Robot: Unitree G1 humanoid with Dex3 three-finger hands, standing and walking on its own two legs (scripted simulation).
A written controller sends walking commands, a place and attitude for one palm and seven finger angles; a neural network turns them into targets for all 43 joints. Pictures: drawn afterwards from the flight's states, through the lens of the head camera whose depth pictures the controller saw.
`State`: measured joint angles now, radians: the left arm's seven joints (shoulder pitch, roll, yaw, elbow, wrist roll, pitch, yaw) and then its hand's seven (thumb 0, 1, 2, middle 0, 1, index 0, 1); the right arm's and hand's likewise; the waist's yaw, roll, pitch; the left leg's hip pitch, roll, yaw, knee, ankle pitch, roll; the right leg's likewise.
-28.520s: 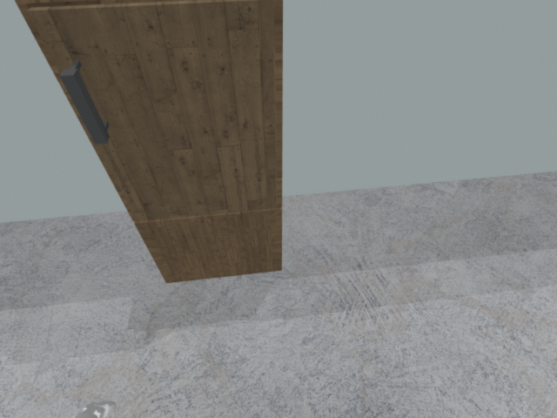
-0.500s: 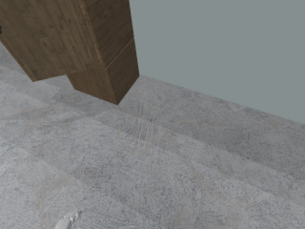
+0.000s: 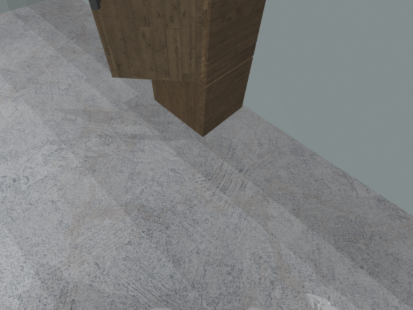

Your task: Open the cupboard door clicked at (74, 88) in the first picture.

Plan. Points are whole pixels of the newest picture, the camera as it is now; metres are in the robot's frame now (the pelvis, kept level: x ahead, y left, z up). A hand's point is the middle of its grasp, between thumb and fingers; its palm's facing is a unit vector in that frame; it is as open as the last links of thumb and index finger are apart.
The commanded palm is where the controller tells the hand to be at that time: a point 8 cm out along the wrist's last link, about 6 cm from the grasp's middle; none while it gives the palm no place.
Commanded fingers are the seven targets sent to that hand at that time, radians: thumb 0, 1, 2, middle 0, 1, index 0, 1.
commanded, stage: take the last steps up to it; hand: left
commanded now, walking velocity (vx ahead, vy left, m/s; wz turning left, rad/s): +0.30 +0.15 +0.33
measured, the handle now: out of the picture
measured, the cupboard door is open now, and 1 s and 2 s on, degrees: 42 42 42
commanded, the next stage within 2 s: come to a stop and stand still in 1.42 s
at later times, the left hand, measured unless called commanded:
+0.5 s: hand out of the picture +0.04 +0.18 -0.15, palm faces +0.21 -0.96 -0.20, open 7.4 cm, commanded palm none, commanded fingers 0.00 0.90 0.90 -0.20 -0.30 -0.20 -0.30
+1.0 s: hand (85, 214) +0.32 +0.33 -0.14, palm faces +0.19 -0.96 -0.21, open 7.4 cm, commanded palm none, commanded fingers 0.00 0.90 0.90 -0.20 -0.30 -0.20 -0.30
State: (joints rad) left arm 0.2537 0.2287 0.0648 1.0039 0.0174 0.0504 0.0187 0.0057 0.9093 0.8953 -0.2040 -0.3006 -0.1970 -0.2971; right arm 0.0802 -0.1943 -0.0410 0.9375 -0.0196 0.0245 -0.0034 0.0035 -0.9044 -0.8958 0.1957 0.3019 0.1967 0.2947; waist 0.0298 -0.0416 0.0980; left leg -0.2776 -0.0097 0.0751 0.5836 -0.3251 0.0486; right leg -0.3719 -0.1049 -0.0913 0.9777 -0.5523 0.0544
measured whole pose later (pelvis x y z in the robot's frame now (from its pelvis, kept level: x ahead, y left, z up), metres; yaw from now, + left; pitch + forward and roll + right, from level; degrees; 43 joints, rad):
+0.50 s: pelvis +0.08 +0.01 +0.02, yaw +9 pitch +1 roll +2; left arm 0.35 0.13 0.04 1.06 0.03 -0.06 0.00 0.00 0.91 0.90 -0.20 -0.30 -0.20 -0.30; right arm 0.23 -0.23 -0.08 1.04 -0.02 0.05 0.04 0.01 -0.91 -0.90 0.19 0.30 0.19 0.29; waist 0.00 0.00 0.04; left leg -0.57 0.07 0.03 1.00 -0.23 -0.04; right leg -0.06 -0.13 -0.18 0.36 -0.30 0.05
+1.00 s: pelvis +0.25 +0.13 +0.01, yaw +9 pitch +1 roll +3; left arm 0.13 0.15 0.06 0.98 0.03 -0.01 -0.02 0.00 0.91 0.90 -0.20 -0.30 -0.19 -0.30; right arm 0.30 -0.18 -0.05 1.05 -0.03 -0.05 -0.01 0.00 -0.92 -0.90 0.20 0.30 0.20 0.29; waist 0.00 0.00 0.03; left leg -0.12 -0.05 0.21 0.34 -0.25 0.07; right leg -0.54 -0.12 -0.10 0.85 -0.26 0.00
